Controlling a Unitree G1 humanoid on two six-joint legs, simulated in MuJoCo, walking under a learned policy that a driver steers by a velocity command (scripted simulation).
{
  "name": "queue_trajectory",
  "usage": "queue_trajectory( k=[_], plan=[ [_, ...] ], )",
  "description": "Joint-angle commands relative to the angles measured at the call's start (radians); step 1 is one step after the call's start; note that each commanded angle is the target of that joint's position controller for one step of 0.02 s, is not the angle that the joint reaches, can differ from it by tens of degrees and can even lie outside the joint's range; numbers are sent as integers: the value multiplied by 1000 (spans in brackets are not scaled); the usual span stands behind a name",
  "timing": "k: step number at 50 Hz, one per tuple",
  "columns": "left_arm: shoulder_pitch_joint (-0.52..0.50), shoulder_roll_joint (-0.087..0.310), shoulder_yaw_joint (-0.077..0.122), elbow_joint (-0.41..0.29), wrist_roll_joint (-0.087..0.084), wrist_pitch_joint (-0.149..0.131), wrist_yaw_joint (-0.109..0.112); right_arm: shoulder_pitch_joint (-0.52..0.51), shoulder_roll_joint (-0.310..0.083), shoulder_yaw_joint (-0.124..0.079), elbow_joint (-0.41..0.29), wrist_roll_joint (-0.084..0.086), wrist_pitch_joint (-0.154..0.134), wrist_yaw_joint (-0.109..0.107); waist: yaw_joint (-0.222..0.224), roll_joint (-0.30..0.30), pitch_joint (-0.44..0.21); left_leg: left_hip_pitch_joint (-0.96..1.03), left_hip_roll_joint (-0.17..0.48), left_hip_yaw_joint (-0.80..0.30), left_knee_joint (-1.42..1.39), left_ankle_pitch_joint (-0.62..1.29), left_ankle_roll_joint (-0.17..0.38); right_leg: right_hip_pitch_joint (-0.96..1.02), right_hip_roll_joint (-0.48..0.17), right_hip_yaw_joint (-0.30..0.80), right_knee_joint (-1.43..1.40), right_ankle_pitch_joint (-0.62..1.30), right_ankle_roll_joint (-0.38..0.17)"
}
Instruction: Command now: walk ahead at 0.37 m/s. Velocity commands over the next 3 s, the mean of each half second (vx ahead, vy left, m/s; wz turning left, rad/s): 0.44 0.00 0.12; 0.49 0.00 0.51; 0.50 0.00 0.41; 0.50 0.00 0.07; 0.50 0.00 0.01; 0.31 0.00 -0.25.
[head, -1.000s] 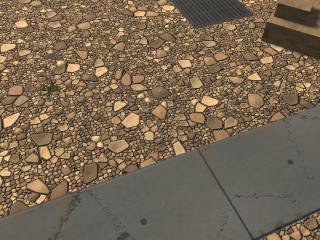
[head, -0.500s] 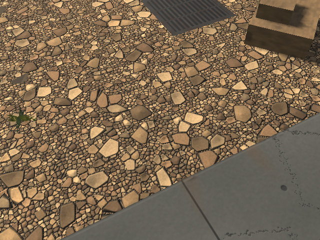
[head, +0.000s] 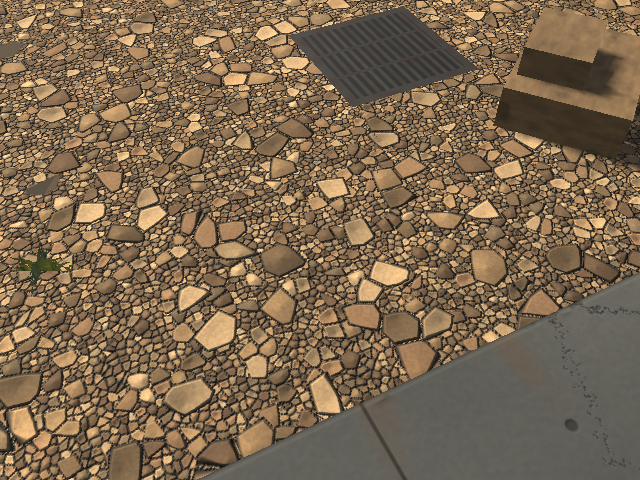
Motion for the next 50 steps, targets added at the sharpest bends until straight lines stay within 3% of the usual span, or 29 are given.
queue_trajectory(
  k=[1,2,4,6,11,14,17,20,22,23,24,25,26,27,28,30,33,37,38,40,42,43,44,45,46,47,48,49,50],
  plan=[
    [242,194,42,-28,25,-57,13,-167,30,17,-131,-27,-25,39,147,-194,109,-619,-114,-162,313,-254,32,315,-454,738,-320,-40,-393],
    [192,138,26,-8,40,-51,14,-206,-24,3,-105,-5,-35,33,123,-79,170,-757,-49,-270,436,-150,51,369,-443,635,-352,-174,-333],
    [132,35,-13,-14,27,-31,3,-105,-94,-24,-36,-10,-43,19,74,-68,107,-711,-43,-196,583,-21,51,351,-332,412,-330,-52,-232],
    [97,-3,-44,-17,33,-16,5,-115,-36,-6,-36,-38,-35,40,22,-57,103,-633,-22,-141,585,119,49,232,-266,254,-335,158,-177],
    [193,20,-60,40,27,-8,-11,-269,21,21,-86,-20,0,90,75,-62,98,-473,1,4,302,337,-15,68,-196,84,-372,360,-197],
    [244,51,-54,99,20,-10,-28,-312,-8,14,-108,-15,15,91,79,-82,109,-511,-15,-1,176,321,5,202,-254,80,-349,493,-205],
    [248,41,-56,136,31,-4,-17,-348,-9,9,-121,-12,25,89,69,-85,110,-495,-35,-3,107,292,45,299,-282,31,-328,573,-170],
    [255,67,-47,154,42,5,-10,-347,-45,-16,-118,3,16,82,34,-95,67,-331,-107,59,93,195,71,323,-266,-46,-228,957,-125],
    [250,112,-36,145,59,10,-15,-151,-99,-44,-56,23,-3,68,-50,-95,-34,48,-173,77,134,254,98,152,-215,-113,38,1180,-55],
    [340,58,-57,137,70,8,-8,73,-111,-47,21,33,-19,63,-64,-20,-224,538,-111,-78,264,272,198,-194,-171,-82,316,1035,42],
    [307,60,-75,106,81,-4,-28,344,-139,-67,83,29,-23,54,-200,94,-350,858,89,-471,109,144,366,-534,-15,-43,673,442,127],
    [106,41,-65,62,34,-3,-55,531,-130,-54,166,-19,-36,59,-252,107,-339,863,217,-728,-81,140,392,-676,90,81,1005,-259,103],
    [-37,36,-59,6,-2,-9,-47,445,-184,-75,174,-39,-67,56,-212,53,-100,616,203,-680,-140,43,284,-783,16,204,1048,-201,39],
    [-83,63,-55,-1,12,-14,-18,272,-140,-63,151,-23,-79,59,-150,34,21,352,174,-593,-170,39,265,-729,-42,216,993,-139,20],
    [-60,26,-67,-10,43,-11,7,159,-50,-31,138,-8,-81,61,-70,22,6,162,149,-526,-213,25,268,-601,-76,213,901,-101,-6],
    [-21,-53,-95,-19,48,19,26,-8,30,6,92,5,-80,64,52,27,32,-149,110,-465,-299,2,257,-413,-120,187,769,-130,1],
    [-47,15,-87,-55,18,38,44,-43,-54,-14,55,-7,-106,70,62,17,22,-296,33,-361,-330,56,227,-331,-100,114,561,26,51],
    [-217,-32,-119,-147,5,49,19,114,-123,-34,76,-24,-99,104,-1,81,8,-407,-53,-283,-245,213,203,-114,-22,16,343,295,79],
    [-171,-11,-114,-138,17,44,15,101,-110,-31,63,-49,-99,109,29,69,1,-395,-13,-329,-159,269,201,-96,-47,74,425,407,78],
    [42,65,-80,-97,45,30,27,11,-120,-31,-7,-50,-106,99,135,21,-31,-426,-22,-351,23,411,186,45,-6,19,514,226,83],
    [472,150,-30,8,36,14,53,-181,-139,-45,-110,-43,-125,107,355,-92,-92,-598,-115,-332,481,588,133,422,44,-7,385,132,38],
    [544,171,-41,36,15,-6,64,-51,41,-4,-78,-34,-139,133,288,-177,-186,-593,-227,-273,872,2,80,501,-232,343,171,394,-212],
    [293,165,-69,-47,12,-13,15,250,89,6,0,-22,-138,133,35,-117,-198,-707,-203,-236,1080,-342,36,390,-455,676,125,950,-459],
    [146,136,-54,-63,22,-16,-11,233,9,-21,-6,-22,-104,117,33,-123,-25,-855,-129,-262,1194,-278,17,199,-537,797,10,542,-475],
    [28,13,-85,-75,-21,-15,-16,149,-62,-28,-11,-44,-68,86,28,-45,4,-857,-36,-259,1164,-147,0,26,-511,741,-31,176,-403],
    [-58,-89,-119,-92,-32,-14,-10,88,-49,-21,-23,-69,-41,61,9,30,-33,-787,-4,-248,1062,-57,-31,-60,-432,635,-40,113,-347],
    [-136,-107,-128,-94,-15,-6,14,56,8,1,-32,-80,-18,50,-20,39,-25,-675,49,-225,931,-21,-65,-171,-342,462,-54,131,-281],
    [-127,-71,-116,-76,-8,-7,35,13,46,17,-54,-75,-11,59,-18,-23,-11,-579,59,-157,866,-28,-85,-239,-280,337,-73,168,-241],
    [-75,-65,-109,-42,16,-12,65,42,71,41,-44,-90,-11,92,5,-1,-14,-496,62,-122,840,129,-65,-277,-224,212,-32,128,-196]
  ],
)
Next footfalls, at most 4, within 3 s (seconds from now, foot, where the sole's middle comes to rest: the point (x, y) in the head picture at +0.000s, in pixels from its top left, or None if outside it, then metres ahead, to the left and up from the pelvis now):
0.44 left None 0.38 0.11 -0.78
0.84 right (359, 450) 0.58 -0.06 -0.78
1.30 left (194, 412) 0.75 0.33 -0.94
1.76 right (222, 296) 1.11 0.29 -0.94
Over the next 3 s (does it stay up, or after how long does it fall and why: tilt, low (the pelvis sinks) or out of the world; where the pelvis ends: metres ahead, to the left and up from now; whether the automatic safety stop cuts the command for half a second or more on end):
stays up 1.41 0.64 -0.18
